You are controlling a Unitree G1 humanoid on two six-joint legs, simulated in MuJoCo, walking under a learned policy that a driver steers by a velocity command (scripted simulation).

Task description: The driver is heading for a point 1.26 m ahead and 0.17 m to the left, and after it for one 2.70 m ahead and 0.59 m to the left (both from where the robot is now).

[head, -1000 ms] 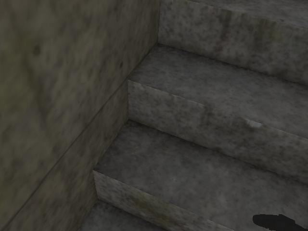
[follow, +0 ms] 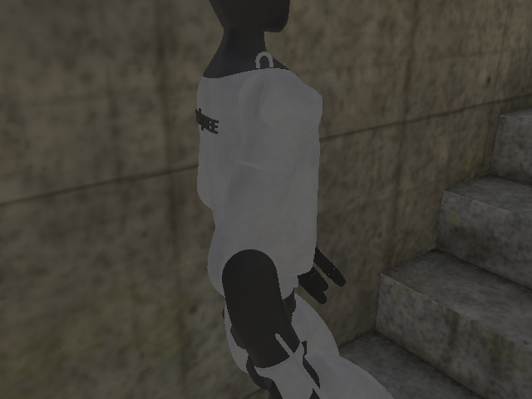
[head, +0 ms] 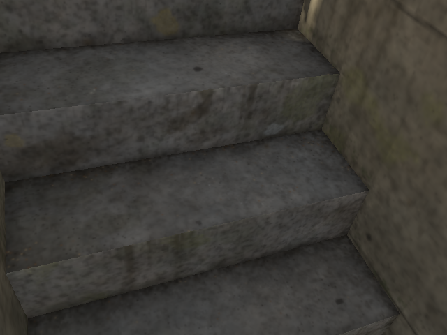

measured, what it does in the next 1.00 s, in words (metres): steps to the right: right foot 0.20 m lower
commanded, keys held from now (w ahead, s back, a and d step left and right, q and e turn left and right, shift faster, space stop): w+e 0.04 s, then w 0.28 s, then w+q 0.36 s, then q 0.32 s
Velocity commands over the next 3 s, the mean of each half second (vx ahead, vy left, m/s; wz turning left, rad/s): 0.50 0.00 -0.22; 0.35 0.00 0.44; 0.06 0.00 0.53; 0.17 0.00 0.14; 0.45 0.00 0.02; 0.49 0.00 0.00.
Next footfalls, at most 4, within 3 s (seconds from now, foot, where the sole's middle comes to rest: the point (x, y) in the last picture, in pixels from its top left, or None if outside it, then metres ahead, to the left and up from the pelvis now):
0.32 right None -0.05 -0.20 -0.86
1.30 left None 0.14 -0.01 -0.67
1.70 right None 0.16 -0.37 -0.68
1.94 left None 0.18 -0.13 -0.67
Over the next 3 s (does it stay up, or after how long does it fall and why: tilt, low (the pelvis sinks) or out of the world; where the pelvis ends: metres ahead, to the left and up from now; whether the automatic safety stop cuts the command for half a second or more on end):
stays up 0.51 -0.12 0.28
